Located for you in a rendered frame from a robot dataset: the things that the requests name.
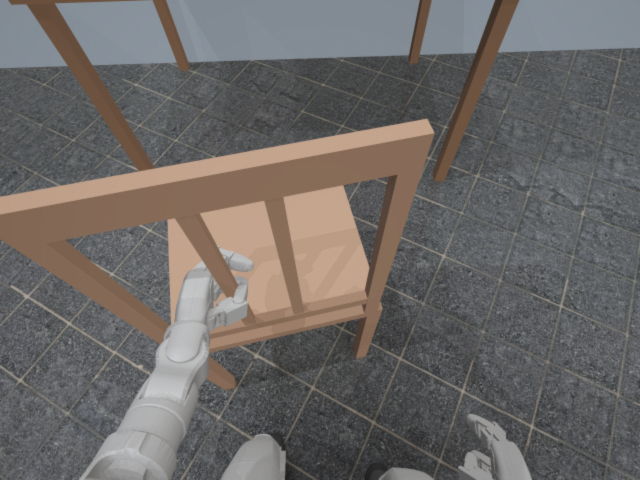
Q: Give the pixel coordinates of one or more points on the left robot foot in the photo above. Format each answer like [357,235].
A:
[278,439]

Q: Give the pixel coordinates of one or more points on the left robot shin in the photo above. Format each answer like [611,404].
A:
[264,436]

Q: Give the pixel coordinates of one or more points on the chair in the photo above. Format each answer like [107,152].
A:
[284,207]

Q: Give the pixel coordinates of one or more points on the table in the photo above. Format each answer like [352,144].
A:
[58,31]

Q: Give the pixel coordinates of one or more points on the robot left forearm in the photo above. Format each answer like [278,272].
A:
[145,444]

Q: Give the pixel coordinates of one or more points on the robot left hand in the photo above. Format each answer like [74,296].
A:
[200,290]

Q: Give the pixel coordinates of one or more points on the robot right hand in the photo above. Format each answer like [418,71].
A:
[506,461]

